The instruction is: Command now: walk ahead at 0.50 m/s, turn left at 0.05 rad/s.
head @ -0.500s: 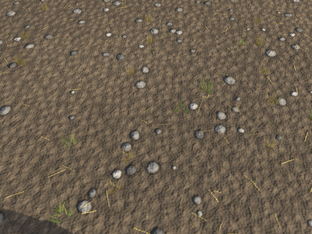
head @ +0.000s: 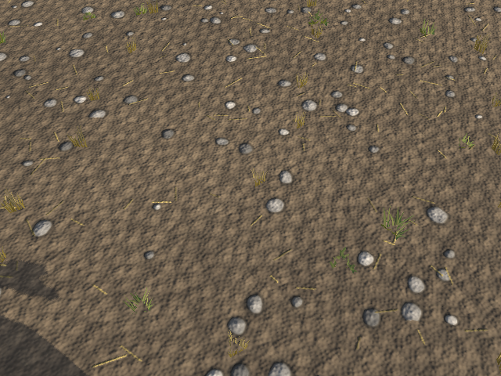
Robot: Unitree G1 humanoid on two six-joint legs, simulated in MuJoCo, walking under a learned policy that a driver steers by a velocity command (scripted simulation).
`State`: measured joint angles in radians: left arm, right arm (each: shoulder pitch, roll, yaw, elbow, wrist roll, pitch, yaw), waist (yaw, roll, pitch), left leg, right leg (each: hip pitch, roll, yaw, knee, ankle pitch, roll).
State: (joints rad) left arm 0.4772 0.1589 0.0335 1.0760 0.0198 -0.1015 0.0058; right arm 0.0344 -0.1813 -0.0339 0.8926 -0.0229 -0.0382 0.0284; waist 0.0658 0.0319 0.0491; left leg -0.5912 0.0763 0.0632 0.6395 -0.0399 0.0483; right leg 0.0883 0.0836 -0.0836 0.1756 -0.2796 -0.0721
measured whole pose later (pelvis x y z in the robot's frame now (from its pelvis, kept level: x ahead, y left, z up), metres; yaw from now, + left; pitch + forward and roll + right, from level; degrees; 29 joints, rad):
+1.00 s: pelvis +0.53 +0.08 +0.01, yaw +30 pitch +1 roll -1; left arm 0.38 0.24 0.06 0.89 0.02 -0.10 0.00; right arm 0.13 -0.28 -0.07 0.76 -0.04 0.00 0.07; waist 0.04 0.05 0.03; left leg -0.68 0.06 -0.01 0.94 -0.10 0.04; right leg -0.05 0.01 -0.19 0.26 -0.23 -0.03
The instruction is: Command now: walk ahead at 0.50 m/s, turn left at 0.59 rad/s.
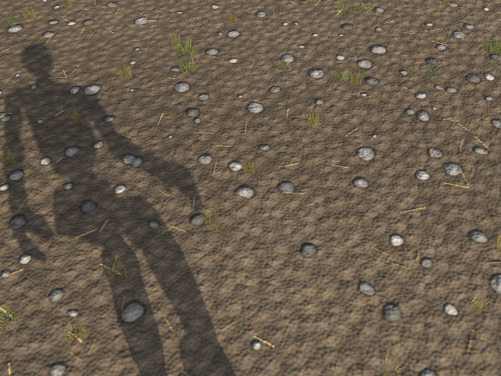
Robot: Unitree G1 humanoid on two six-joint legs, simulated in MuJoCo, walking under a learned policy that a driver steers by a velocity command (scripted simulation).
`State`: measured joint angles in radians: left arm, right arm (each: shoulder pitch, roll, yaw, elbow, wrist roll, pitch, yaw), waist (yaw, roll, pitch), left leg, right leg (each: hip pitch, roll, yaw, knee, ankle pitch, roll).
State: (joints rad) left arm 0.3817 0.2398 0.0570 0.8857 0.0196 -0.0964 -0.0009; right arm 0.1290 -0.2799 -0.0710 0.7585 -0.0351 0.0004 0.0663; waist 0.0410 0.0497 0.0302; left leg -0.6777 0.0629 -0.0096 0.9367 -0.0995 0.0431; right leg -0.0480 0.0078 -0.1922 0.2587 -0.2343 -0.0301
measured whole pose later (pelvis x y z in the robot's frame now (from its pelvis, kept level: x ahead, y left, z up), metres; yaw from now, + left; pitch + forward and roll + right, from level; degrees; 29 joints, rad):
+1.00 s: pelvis +0.54 +0.04 +0.00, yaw -12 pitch +1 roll +0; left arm 0.35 0.28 0.07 0.87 0.00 -0.04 -0.01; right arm 0.15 -0.25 -0.02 0.75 -0.05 -0.04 0.01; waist 0.02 0.02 0.04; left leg -0.62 0.11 -0.06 1.04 -0.26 -0.04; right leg -0.15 0.16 0.03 0.34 -0.20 -0.15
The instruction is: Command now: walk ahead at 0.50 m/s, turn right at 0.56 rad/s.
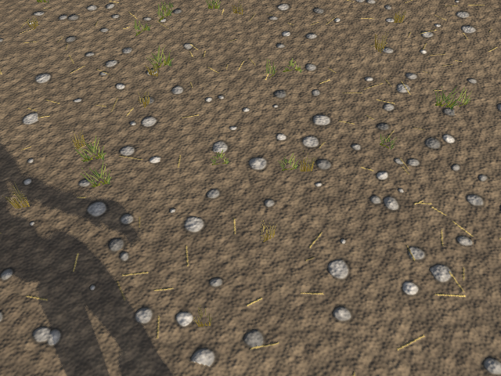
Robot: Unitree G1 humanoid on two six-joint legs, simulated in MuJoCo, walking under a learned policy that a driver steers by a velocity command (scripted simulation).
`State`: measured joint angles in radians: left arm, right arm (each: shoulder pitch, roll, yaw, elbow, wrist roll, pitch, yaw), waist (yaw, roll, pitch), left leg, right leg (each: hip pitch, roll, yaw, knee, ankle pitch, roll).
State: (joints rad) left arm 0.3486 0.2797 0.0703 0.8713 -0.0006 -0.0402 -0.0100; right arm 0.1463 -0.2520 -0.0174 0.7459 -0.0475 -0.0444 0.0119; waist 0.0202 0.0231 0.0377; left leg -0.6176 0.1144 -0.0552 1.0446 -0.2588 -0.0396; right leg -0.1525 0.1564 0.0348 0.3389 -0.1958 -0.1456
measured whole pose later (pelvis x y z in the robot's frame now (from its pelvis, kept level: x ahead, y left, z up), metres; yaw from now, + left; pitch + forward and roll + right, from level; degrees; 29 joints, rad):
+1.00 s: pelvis +0.35 -0.02 -0.01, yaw -27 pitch +0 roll +1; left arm 0.18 0.20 0.01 0.75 0.03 0.01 0.00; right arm 0.22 -0.24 -0.02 0.80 -0.01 0.06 -0.01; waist 0.00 0.02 0.05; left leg -0.36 0.03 0.00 0.80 -0.44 0.00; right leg -0.33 0.07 -0.02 0.43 -0.10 -0.08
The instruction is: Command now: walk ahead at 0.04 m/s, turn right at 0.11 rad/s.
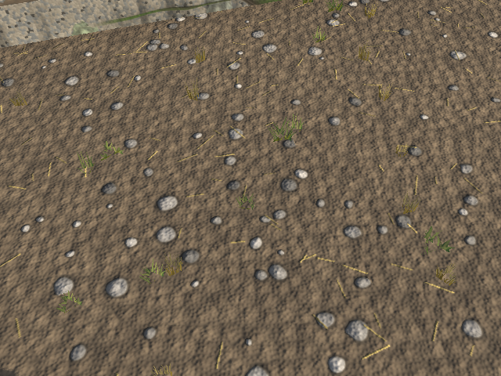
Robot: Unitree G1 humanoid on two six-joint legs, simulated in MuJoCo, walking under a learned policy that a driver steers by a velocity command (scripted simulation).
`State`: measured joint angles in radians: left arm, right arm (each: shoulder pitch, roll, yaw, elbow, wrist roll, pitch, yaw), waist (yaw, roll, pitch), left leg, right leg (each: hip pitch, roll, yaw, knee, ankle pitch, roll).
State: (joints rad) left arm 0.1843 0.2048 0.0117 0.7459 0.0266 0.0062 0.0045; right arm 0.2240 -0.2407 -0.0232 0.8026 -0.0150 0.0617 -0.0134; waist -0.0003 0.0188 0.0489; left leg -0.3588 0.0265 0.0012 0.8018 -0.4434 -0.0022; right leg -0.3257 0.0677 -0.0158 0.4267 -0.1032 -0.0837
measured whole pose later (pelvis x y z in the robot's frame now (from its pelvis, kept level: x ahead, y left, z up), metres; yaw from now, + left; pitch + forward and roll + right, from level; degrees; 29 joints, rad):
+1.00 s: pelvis +0.33 +0.05 +0.00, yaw -1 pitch -1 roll +0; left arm 0.27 0.24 0.05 0.97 0.03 -0.06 -0.02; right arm 0.27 -0.23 -0.06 0.94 -0.02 -0.07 0.01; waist 0.01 -0.03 0.05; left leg -0.22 -0.06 0.11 0.39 -0.17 0.10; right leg -0.45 -0.05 0.01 1.12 -0.28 -0.08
